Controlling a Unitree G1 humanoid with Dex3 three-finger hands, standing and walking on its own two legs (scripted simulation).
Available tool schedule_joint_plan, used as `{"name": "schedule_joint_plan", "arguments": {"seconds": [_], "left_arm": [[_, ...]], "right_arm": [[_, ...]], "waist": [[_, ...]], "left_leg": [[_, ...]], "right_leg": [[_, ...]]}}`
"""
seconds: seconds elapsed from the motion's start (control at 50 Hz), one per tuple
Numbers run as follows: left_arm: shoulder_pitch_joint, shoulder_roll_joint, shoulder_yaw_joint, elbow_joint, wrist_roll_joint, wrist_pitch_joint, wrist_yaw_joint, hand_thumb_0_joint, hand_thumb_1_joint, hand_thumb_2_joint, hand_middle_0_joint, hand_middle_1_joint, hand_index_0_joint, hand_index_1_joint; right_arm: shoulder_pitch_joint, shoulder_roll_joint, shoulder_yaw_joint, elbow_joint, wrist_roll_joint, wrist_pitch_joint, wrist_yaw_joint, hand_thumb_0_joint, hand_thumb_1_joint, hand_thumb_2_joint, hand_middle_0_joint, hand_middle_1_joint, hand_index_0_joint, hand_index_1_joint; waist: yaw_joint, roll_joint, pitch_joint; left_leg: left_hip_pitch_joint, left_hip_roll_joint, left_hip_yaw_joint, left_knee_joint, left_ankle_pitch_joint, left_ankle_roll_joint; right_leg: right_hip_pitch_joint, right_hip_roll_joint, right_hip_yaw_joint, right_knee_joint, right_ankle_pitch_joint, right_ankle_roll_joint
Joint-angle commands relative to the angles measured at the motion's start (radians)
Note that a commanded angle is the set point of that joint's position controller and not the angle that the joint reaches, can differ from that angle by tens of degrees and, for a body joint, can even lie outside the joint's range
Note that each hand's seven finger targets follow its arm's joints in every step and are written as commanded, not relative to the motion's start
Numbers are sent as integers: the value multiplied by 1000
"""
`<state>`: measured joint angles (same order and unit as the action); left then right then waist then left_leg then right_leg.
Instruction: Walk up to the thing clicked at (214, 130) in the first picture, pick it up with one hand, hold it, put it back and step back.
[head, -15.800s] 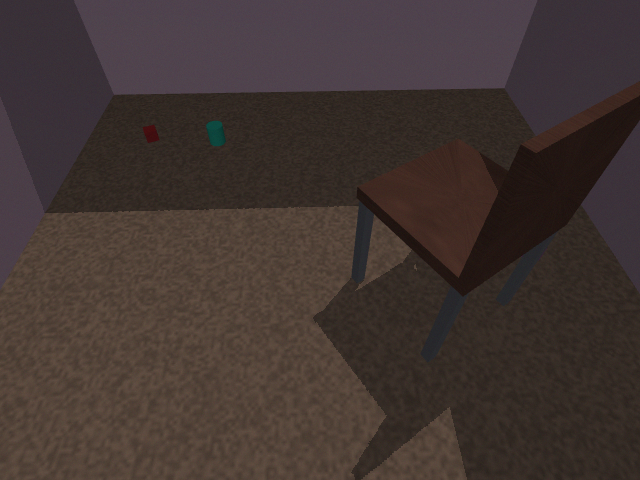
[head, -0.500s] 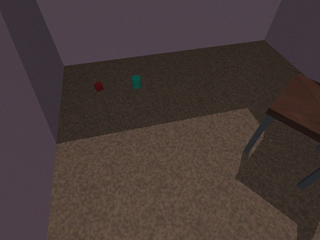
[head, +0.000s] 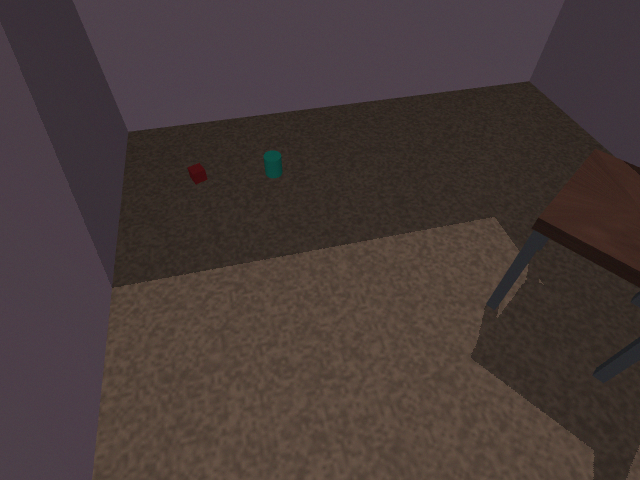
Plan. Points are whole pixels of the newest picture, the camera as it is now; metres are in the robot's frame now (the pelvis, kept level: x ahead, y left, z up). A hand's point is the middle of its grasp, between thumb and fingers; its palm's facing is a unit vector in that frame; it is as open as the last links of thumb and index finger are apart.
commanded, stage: stand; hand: left
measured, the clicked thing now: (273, 164) +1.53 +0.19 -0.73
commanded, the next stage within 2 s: walk up in 0.24 s
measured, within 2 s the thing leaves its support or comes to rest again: neither
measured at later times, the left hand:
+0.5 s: hand out of the picture +0.14 +0.25 -0.14, palm faces -0.08 -0.90 -0.42, open 7.4 cm
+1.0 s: hand (171, 386) +0.30 +0.25 -0.19, palm faces -0.01 -0.94 -0.34, open 7.4 cm
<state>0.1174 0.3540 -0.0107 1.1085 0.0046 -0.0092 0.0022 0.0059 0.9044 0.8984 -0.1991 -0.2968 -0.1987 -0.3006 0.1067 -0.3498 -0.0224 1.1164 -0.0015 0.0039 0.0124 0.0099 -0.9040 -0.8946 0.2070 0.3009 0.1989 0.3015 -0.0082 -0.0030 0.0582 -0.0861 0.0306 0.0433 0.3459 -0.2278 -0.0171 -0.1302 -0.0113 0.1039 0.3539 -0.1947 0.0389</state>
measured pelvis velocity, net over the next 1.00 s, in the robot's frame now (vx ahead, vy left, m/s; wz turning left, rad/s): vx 0.27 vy -0.03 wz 0.00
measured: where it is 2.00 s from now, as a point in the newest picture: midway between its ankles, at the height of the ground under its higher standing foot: (323, 330)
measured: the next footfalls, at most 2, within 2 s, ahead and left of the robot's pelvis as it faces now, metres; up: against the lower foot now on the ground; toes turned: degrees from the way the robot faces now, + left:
right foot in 0.50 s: +0.15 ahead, -0.18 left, +0.00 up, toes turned -7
left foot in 0.94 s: +0.40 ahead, +0.10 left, +0.00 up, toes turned +5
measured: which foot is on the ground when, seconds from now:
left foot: down 0.00-0.50, up 0.52-0.92, down 0.94-1.00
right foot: down 0.00-0.28, up 0.30-0.48, down 0.50-1.00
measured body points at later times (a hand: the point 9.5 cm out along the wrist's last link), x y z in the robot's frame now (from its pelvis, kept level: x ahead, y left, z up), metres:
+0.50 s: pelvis +0.05 -0.04 -0.02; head +0.05 -0.06 +0.43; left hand +0.14 +0.30 -0.11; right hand +0.06 -0.38 -0.14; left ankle -0.02 +0.12 -0.74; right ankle +0.11 -0.17 -0.75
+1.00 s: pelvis +0.27 -0.03 -0.03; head +0.29 +0.00 +0.42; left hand +0.30 +0.30 -0.16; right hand +0.35 -0.36 -0.12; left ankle +0.36 +0.10 -0.75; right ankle +0.12 -0.17 -0.73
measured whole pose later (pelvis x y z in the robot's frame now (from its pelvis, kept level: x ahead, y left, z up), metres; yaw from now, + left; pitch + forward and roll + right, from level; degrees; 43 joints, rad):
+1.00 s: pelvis +0.27 -0.03 -0.03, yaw +0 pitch -2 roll +0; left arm 0.30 0.43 0.06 0.94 0.01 -0.07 -0.04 0.01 0.90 0.90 -0.20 -0.30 -0.20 -0.30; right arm 0.22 -0.40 -0.09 0.92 -0.04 -0.04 0.10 0.01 -0.90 -0.89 0.21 0.30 0.20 0.30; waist 0.02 -0.06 0.09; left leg -0.42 0.06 0.07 0.65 -0.18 0.01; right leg -0.02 -0.10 -0.09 0.66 -0.48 -0.01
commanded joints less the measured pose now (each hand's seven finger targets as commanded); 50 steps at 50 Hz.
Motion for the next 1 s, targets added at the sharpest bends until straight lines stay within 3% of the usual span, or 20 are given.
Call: {"name": "schedule_joint_plan", "arguments": {"seconds": [0.0,0.2,0.22,0.24,0.3,0.4,0.46,0.48,0.5,0.52,0.54,0.56,0.6,0.64,0.78,0.88,0.92,0.94,0.96,0.98], "left_arm": [[-31,211,45,-59,4,-18,13,0,900,900,-200,-300,-200,-300],[-32,215,47,-65,3,-19,13,0,900,900,-200,-300,-200,-300],[-9,288,103,-129,22,-30,-19,0,900,900,-200,-300,-200,-300],[-57,276,102,-135,33,-28,-34,0,900,900,-200,-300,-200,-300],[-134,271,111,-194,37,-29,-53,0,900,900,-200,-300,-200,-300],[30,241,117,-170,18,-49,-92,0,900,900,-200,-300,-200,-300],[222,275,148,-102,26,-58,-73,0,900,900,-200,-300,-200,-300],[331,334,175,-72,31,-66,-56,0,900,900,-200,-300,-200,-300],[419,399,198,-77,39,-70,-39,0,900,900,-200,-300,-200,-300],[298,432,188,-143,41,-75,-35,0,900,900,-200,-300,-200,-300],[164,457,180,-192,29,-74,-38,0,900,900,-200,-300,-200,-300],[116,429,172,-211,22,-79,-38,0,900,900,-200,-300,-200,-300],[65,344,152,-220,12,-88,-35,0,900,900,-200,-300,-200,-300],[77,317,145,-221,7,-97,-37,0,900,900,-200,-300,-200,-300],[93,352,161,-260,11,-114,-31,0,900,900,-200,-300,-200,-300],[160,343,152,-250,11,-99,-36,0,900,900,-200,-300,-200,-300],[145,335,143,-263,7,-93,-32,0,900,900,-200,-300,-200,-300],[163,285,126,-273,8,-85,-27,0,900,900,-200,-300,-200,-300],[233,196,101,-279,-2,-78,-28,0,900,900,-200,-300,-200,-300],[240,225,114,-286,-19,-79,-23,0,900,900,-200,-300,-200,-300]], "right_arm": [[-28,-217,-39,-58,-4,-22,-16,0,-900,-900,200,300,200,300],[-24,-211,-39,-64,-4,-24,-16,0,-900,-900,200,300,200,300],[48,-310,-104,-118,-23,-48,7,0,-900,-900,200,300,200,300],[99,-337,-124,-93,-30,-54,16,0,-900,-900,200,300,200,300],[106,-377,-147,-132,-31,-65,21,0,-900,-900,200,300,200,300],[-9,-315,-129,-202,-43,-74,37,0,-900,-900,200,300,200,300],[-28,-275,-123,-230,-39,-59,40,0,-900,-900,200,300,200,300],[17,-211,-97,-233,-38,-55,40,0,-900,-900,200,300,200,300],[19,-148,-72,-261,-32,-50,42,0,-900,-900,200,300,200,300],[36,-204,-87,-270,-14,-39,38,0,-900,-900,200,300,200,300],[49,-281,-108,-259,-18,-39,36,0,-900,-900,200,300,200,300],[36,-304,-111,-248,-14,-46,39,0,-900,-900,200,300,200,300],[127,-293,-106,-201,2,-50,47,0,-900,-900,200,300,200,300],[183,-271,-101,-187,1,-50,56,0,-900,-900,200,300,200,300],[88,-264,-108,-263,-23,-50,85,0,-900,-900,200,300,200,300],[20,-236,-109,-298,-27,-65,87,0,-900,-900,200,300,200,300],[166,-254,-127,-258,-32,-72,75,0,-900,-900,200,300,200,300],[360,-305,-148,-208,-46,-79,60,0,-900,-900,200,300,200,300],[459,-386,-175,-200,-51,-87,41,0,-900,-900,200,300,200,300],[429,-435,-181,-235,-23,-93,37,0,-900,-900,200,300,200,300]], "waist": [[-3,-1,-72],[-4,-2,-98],[-20,32,-193],[-54,102,-118],[-68,136,111],[24,190,40],[113,65,-54],[157,-159,-115],[205,-336,-91],[147,-210,-55],[92,-156,44],[69,-119,109],[10,-113,95],[2,-115,72],[15,-78,101],[47,-60,39],[-32,23,-38],[-119,133,-150],[-140,346,-201],[-119,361,-231]], "left_leg": [[23,100,-72,-48,163,33],[42,103,-73,-48,209,32],[122,103,-105,-6,-326,108],[173,165,-189,-85,-555,154],[54,432,-450,-293,-600,279],[-19,225,-122,-159,-307,189],[-277,129,17,163,-351,144],[-442,52,72,445,-399,114],[-629,-71,-3,719,-456,77],[-599,-84,-125,823,-356,57],[-567,-5,-180,821,-282,57],[-574,32,-201,811,-229,58],[-497,53,-203,748,-119,55],[-453,54,-177,676,-52,41],[-485,96,-125,421,35,-2],[-322,70,12,234,72,33],[-93,12,60,164,90,62],[136,11,24,160,14,107],[326,179,-263,95,-146,167],[407,368,-738,-66,-133,263]], "right_leg": [[-12,-92,38,-40,242,-54],[3,-91,33,-26,269,-58],[-58,-25,13,72,-250,-91],[-272,-6,-34,170,-377,-84],[-555,-51,-35,499,-292,-45],[-259,-56,-124,264,-155,-49],[171,7,-196,123,-20,-48],[359,-13,-100,95,-148,-61],[348,-205,241,-59,-498,-95],[155,-394,582,-292,-779,-171],[9,-431,633,-321,-830,-232],[-39,-394,536,-304,-717,-247],[-57,-259,250,-246,-472,-184],[-59,-237,124,-226,-323,-199],[-38,-258,0,-229,-280,-245],[43,-232,-103,-63,121,-207],[0,-199,-165,177,322,-179],[-95,-133,-193,476,313,-147],[-363,-10,-220,761,-15,-103],[-546,131,-118,859,-350,-90]]}}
